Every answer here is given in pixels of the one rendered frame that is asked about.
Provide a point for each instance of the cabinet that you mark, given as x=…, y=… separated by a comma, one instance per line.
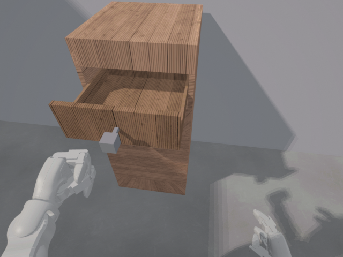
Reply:
x=155, y=37

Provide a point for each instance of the robot right hand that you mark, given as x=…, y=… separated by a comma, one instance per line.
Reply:
x=273, y=241

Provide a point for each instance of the handle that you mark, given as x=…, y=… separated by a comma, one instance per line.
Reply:
x=110, y=142

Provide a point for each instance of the drawer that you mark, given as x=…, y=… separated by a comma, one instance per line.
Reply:
x=148, y=107

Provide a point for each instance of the robot left hand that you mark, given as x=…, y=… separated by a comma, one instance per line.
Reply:
x=51, y=182

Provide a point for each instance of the robot left forearm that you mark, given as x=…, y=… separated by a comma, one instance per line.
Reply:
x=30, y=233

